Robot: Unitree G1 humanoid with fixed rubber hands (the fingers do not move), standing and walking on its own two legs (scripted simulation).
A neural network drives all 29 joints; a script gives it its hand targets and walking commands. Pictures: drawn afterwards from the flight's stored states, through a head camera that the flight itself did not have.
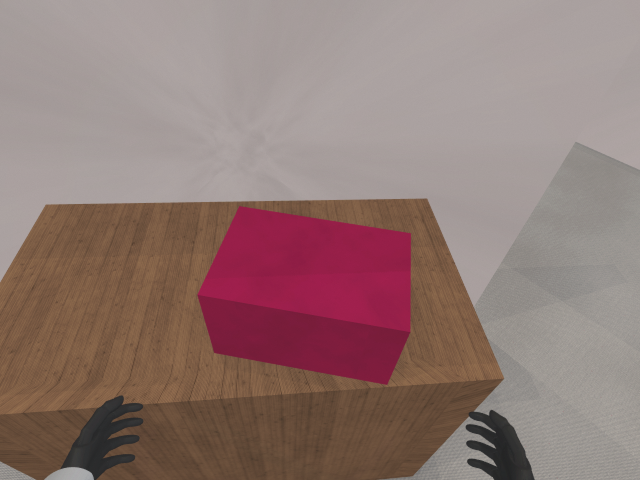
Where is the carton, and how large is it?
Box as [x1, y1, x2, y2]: [198, 206, 410, 384]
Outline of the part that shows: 239,206 198,292 198,298 214,352 386,384 409,333 410,233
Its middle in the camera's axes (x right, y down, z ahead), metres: -0.02 +0.09 +0.63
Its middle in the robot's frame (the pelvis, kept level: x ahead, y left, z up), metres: +0.41 +0.01 -0.04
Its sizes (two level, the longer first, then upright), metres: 0.284 0.182 0.163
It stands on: a pedestal, 0.65 m high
